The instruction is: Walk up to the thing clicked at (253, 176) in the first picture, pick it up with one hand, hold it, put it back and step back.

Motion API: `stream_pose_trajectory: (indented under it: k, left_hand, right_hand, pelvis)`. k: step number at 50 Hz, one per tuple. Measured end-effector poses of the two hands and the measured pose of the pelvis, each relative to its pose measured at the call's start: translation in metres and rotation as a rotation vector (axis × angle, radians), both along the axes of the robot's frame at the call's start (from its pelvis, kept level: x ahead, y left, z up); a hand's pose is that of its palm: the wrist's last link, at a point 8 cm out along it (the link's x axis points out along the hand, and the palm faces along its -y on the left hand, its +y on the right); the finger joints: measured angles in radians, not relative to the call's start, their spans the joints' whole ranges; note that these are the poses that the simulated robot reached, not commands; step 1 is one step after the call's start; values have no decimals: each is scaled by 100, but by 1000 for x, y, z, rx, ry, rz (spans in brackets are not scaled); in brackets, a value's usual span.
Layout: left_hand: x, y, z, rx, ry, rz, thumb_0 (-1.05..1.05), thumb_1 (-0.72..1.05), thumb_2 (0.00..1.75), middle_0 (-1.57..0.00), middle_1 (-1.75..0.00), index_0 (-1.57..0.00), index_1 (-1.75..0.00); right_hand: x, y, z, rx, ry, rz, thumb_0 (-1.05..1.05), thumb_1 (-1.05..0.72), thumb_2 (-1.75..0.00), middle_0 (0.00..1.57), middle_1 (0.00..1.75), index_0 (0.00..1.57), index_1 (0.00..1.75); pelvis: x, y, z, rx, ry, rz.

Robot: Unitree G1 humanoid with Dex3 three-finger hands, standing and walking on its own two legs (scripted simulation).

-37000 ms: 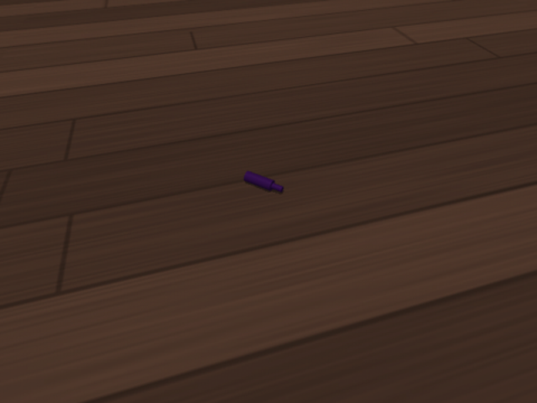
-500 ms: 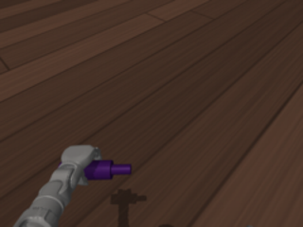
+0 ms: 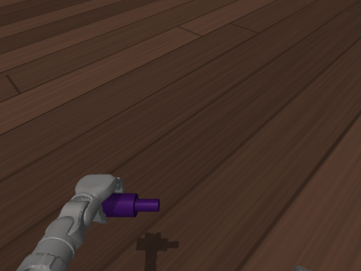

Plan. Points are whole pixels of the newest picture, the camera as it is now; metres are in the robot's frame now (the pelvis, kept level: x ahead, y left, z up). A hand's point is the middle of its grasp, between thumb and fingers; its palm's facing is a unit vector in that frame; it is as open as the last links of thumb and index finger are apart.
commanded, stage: hold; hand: left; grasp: from above
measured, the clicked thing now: (117, 204) +0.32 +0.19 -0.08
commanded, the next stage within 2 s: crouch in 1.26 s
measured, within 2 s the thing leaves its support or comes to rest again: neither
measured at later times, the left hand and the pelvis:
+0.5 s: hand (100, 209) +0.29 +0.22 -0.03, palm faces -0.46 -0.03 -0.89, open 8.9 cm; pelvis -0.01 -0.01 +0.01, yaw +0 degrees
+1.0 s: hand (98, 213) +0.28 +0.21 -0.02, palm faces -0.45 -0.03 -0.89, open 8.9 cm; pelvis -0.01 -0.01 +0.01, yaw +0 degrees
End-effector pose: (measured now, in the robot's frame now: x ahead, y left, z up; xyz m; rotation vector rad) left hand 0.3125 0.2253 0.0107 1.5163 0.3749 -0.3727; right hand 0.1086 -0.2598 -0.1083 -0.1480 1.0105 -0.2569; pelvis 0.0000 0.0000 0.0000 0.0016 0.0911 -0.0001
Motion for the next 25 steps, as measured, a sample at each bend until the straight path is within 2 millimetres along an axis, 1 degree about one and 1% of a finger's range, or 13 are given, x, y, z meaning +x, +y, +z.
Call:
stream_pose_trajectory:
  k: [11,25]
  left_hand:
    - [-7,-3,9,-2,3,1,1,18,39,-80,-39,-81,-38]
    - [-18,-8,17,-7,-5,-3,1,17,40,-80,-41,-80,-40]
  right_hand:
    - [5,2,5,14,-22,7,1,-90,-90,20,29,20,30]
    - [8,-2,10,13,-42,19,1,-90,-90,20,29,20,30]
  pelvis:
    - [-2,-2,4,3,-24,-3]
    - [-9,-6,8,7,-53,-2]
